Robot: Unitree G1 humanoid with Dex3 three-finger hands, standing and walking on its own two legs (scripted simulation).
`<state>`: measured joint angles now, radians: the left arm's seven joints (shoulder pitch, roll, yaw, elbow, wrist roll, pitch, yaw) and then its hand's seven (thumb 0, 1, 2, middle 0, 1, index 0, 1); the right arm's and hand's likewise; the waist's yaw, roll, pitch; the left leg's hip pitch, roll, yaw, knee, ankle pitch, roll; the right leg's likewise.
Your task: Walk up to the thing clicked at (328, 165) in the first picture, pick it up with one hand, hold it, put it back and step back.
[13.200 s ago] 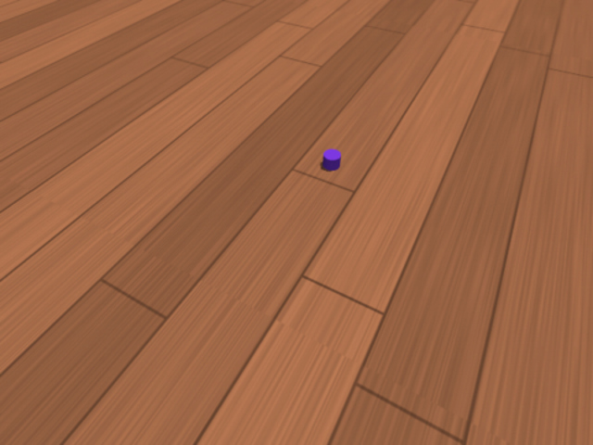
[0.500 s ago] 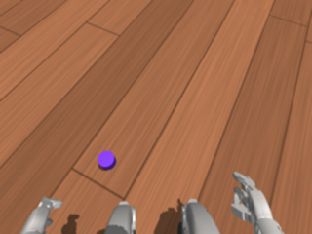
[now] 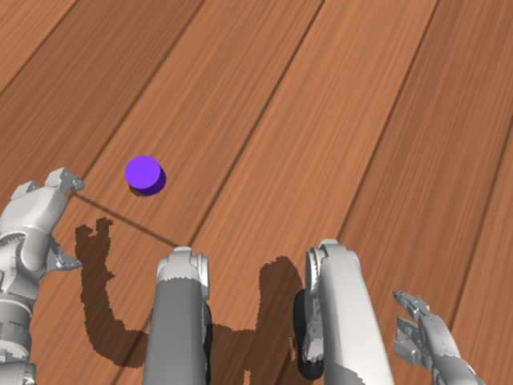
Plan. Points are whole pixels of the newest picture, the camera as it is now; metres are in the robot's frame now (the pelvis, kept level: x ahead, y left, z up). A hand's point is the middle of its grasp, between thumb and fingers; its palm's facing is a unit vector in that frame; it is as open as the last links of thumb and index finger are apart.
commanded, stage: rise first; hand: left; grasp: from above
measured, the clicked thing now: (146, 176) +0.53 +0.28 -0.42
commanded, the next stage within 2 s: none
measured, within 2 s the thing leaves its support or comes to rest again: neither
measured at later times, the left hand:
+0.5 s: hand (87, 196) +0.42 +0.33 -0.23, palm faces -0.46 -0.04 -0.88, open 13.9 cm
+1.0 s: hand (102, 186) +0.46 +0.33 -0.28, palm faces -0.47 -0.03 -0.88, open 13.9 cm
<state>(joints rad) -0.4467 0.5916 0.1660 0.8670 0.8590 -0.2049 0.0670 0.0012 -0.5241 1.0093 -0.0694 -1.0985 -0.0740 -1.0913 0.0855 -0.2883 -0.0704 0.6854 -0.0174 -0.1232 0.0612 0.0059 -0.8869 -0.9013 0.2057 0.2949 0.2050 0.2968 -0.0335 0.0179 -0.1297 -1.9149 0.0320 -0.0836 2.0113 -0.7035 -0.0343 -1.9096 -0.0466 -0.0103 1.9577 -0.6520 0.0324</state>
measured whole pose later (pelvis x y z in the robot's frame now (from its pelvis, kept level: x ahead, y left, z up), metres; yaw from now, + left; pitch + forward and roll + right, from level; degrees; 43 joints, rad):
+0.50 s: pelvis -0.02 +0.02 -0.09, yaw -3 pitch +33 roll -8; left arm -0.82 0.80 0.15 1.27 1.26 -0.35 0.26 0.00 -0.49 1.00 -0.11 -0.97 -0.10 -0.97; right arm 0.15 -0.28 -0.02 0.75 -0.10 0.00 0.11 0.00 -0.90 -0.90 0.21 0.29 0.21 0.30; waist -0.17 0.00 -0.08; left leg -2.21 0.01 -0.12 2.31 -0.69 -0.01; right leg -2.16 -0.04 -0.02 2.20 -0.63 0.05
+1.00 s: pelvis -0.01 +0.02 -0.12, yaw -4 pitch +34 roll -9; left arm -0.95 0.86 0.17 1.42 1.32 -0.33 0.33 0.00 -0.48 0.97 -0.10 -1.01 -0.11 -0.99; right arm 0.13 -0.27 0.04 0.73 -0.16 -0.01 0.15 0.00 -0.91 -0.91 0.21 0.29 0.21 0.30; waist -0.22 -0.01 -0.03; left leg -2.30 0.00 -0.14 2.41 -0.71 0.00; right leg -2.24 -0.04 -0.02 2.29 -0.65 0.07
